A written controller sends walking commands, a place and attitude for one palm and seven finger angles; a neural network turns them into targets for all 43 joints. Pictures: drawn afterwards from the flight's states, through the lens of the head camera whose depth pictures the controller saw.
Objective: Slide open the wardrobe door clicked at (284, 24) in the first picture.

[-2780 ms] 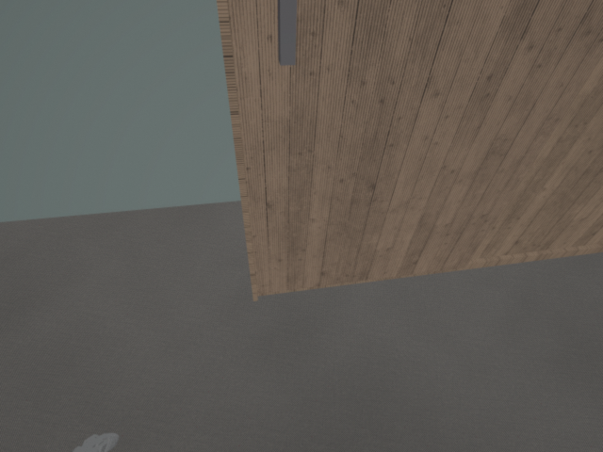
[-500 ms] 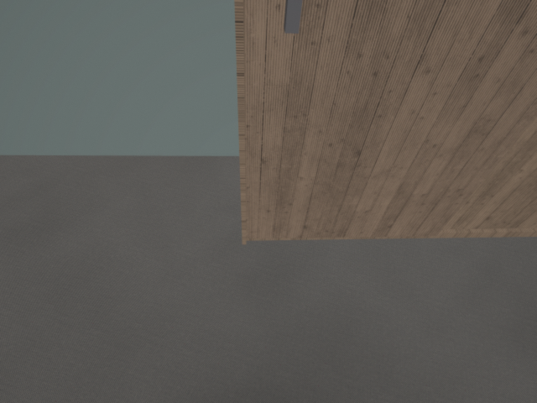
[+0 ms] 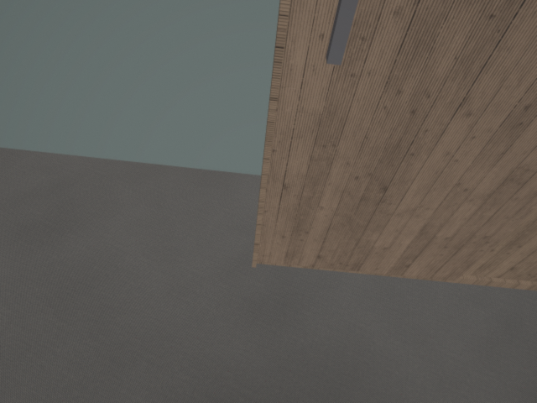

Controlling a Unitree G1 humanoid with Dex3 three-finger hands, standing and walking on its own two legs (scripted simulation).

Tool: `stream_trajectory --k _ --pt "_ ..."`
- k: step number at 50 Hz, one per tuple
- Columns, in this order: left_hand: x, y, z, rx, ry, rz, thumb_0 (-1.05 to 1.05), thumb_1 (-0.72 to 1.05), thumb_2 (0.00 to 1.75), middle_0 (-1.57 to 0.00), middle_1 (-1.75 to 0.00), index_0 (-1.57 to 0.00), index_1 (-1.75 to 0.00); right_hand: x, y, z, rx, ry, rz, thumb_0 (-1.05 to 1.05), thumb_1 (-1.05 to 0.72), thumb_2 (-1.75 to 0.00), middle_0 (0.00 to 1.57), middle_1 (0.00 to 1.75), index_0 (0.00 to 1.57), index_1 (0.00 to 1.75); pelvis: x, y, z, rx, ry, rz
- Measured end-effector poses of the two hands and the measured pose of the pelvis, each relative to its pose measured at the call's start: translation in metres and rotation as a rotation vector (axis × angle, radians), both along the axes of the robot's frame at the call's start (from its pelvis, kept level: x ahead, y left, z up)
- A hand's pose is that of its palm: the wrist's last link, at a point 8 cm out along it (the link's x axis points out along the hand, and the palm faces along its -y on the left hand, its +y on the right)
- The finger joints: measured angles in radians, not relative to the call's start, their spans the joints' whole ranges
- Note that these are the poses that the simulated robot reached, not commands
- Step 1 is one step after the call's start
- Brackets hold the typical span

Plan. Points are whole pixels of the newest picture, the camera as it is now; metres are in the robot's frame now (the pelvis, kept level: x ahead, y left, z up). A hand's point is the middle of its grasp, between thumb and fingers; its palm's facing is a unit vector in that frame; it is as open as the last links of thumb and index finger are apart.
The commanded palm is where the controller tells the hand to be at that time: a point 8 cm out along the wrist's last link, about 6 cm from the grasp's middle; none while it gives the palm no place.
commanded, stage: take the last steps up to it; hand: left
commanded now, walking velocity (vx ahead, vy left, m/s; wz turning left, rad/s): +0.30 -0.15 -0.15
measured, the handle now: (345, 1) +0.71 -0.04 +0.28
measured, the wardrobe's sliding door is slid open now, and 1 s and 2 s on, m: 0.00 0.00 0.00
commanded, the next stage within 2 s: come to a stop and stand still in 0.46 s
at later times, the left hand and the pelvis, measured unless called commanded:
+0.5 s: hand (216, 324) +0.28 +0.12 -0.16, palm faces -0.11 -0.98 -0.19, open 7.4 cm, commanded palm none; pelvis +0.16 -0.06 +0.00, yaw -5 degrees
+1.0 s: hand (221, 324) +0.28 +0.11 -0.16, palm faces +0.04 -0.97 -0.25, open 7.4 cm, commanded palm none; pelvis +0.23 -0.08 +0.01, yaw -2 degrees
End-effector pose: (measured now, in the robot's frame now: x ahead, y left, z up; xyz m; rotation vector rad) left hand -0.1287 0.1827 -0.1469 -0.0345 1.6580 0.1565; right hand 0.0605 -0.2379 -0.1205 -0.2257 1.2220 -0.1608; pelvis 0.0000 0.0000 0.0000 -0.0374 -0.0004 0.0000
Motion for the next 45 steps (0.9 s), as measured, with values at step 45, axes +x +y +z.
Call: stream_trajectory --k 45 --pt "0.428 -0.053 0.024 0.191 -0.391 -0.157 -0.01 0.92 0.90 -0.20 -0.30 -0.20 -0.30 0.260 -0.109 -0.008 0.037 -0.005 -0.066 0.00 -0.91 -0.89 0.20 0.30 0.20 0.29 0.235 -0.099 0.011 0.039 0.006 -0.051"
